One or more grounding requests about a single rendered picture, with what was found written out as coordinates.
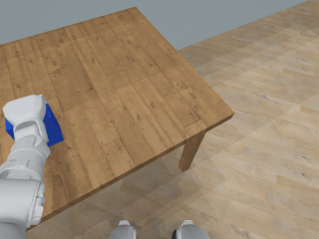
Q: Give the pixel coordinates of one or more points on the robot left forearm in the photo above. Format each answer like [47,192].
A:
[29,152]

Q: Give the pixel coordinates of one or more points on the robot left upper arm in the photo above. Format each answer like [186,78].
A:
[21,205]

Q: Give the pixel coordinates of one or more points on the robot left thigh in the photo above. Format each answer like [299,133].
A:
[124,231]

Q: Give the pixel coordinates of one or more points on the sponge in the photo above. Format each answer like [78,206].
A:
[53,129]

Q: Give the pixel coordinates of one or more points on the robot right thigh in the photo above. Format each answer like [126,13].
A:
[190,231]

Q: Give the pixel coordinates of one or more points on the table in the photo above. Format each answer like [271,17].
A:
[122,95]

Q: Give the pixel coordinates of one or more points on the robot left hand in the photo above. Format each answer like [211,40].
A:
[30,107]

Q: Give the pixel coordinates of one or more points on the robot thigh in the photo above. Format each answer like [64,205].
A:
[124,231]
[190,231]

